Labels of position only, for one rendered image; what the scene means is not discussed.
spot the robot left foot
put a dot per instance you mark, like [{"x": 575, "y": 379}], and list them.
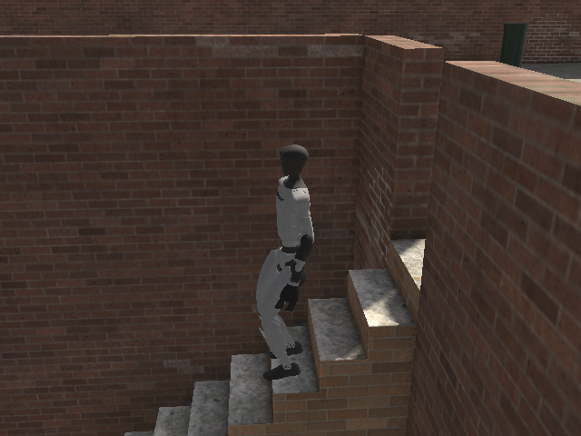
[{"x": 279, "y": 372}]

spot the robot left forearm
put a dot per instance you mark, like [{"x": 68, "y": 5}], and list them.
[{"x": 300, "y": 258}]

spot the left robot hand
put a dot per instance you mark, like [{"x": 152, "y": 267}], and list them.
[{"x": 288, "y": 294}]

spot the left robot upper arm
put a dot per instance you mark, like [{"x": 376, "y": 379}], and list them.
[{"x": 301, "y": 204}]

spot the humanoid robot torso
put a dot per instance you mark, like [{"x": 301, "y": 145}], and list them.
[{"x": 287, "y": 223}]

